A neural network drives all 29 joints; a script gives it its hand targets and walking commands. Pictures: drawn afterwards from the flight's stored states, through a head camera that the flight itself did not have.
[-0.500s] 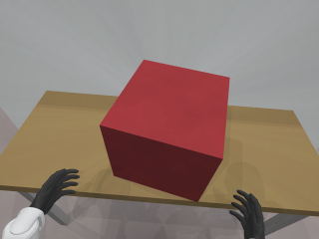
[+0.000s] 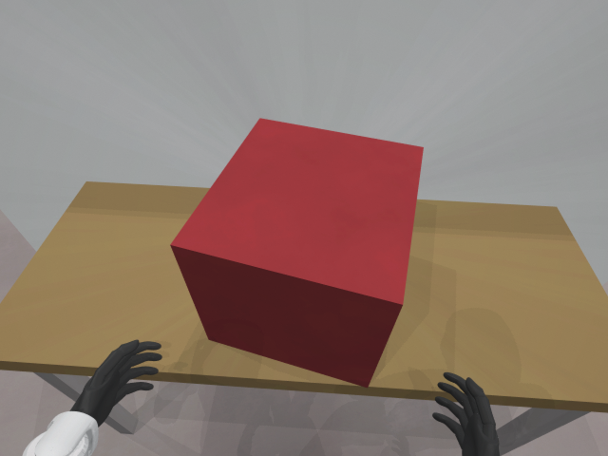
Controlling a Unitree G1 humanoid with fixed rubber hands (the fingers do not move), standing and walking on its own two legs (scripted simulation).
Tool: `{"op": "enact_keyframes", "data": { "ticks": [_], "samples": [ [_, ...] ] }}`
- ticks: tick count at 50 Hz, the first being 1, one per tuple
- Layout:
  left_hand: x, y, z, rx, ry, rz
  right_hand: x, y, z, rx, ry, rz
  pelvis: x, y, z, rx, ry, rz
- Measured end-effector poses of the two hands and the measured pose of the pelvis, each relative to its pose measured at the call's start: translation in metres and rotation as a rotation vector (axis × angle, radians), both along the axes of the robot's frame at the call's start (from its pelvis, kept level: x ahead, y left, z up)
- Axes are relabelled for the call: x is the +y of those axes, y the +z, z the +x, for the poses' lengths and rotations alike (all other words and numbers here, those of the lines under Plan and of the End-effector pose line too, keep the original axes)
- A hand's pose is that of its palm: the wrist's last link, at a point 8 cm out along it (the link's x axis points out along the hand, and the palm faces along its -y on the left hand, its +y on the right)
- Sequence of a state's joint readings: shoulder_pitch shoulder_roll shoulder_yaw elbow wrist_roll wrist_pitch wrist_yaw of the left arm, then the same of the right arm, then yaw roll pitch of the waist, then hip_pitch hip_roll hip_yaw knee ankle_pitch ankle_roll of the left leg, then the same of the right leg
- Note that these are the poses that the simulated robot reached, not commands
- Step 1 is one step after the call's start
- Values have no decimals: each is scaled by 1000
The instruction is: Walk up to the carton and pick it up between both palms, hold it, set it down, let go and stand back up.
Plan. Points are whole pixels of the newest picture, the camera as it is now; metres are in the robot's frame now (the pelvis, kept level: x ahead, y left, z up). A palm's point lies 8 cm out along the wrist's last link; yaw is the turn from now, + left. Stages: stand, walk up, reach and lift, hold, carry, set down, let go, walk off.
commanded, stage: set down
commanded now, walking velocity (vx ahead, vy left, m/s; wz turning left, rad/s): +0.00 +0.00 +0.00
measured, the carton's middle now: (311, 247) +0.45 +0.01 -0.01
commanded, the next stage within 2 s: let go in 1.12 s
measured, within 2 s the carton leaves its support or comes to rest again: neither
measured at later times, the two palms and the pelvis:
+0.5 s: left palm (120, 409) +0.20 +0.25 -0.04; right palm (471, 449) +0.17 -0.20 -0.05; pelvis +0.01 +0.00 +0.00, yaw +0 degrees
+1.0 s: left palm (136, 421) +0.19 +0.23 -0.05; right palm (473, 451) +0.17 -0.21 -0.07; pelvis +0.01 -0.01 +0.00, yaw +0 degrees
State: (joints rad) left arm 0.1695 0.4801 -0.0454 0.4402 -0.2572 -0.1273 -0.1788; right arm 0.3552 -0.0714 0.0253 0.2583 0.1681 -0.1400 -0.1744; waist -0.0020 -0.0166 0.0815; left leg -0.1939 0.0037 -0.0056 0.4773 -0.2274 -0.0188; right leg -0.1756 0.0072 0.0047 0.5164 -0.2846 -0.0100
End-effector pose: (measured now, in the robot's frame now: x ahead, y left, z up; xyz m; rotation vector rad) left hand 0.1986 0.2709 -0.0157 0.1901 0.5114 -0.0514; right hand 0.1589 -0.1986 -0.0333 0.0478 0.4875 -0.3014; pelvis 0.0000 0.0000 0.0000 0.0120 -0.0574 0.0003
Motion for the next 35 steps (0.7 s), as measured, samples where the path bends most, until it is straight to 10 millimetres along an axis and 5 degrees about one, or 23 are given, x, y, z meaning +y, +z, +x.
{"op": "enact_keyframes", "data": {
  "ticks": [35],
  "samples": [
    [-28, -27, -7, 149, 52, 16, -3, -26, 5, 103, 127, -18, -4, 1, 5, 7, 0, 6]
  ]
}}
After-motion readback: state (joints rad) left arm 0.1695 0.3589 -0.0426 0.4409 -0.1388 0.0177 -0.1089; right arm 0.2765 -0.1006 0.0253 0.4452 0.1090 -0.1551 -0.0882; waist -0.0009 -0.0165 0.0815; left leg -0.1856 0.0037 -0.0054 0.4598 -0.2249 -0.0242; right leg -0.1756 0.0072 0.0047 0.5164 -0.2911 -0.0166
